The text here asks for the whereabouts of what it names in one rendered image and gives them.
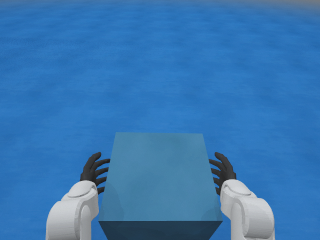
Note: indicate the carton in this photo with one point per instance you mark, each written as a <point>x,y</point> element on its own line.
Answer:
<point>159,186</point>

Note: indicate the robot left forearm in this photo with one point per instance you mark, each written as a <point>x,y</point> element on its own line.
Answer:
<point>70,218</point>

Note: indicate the robot right forearm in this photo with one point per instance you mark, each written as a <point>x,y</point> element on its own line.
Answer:
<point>251,218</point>

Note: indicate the robot left hand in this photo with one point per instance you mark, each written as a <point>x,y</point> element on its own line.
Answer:
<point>90,173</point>

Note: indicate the robot right hand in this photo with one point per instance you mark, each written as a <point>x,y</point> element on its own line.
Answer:
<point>226,172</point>

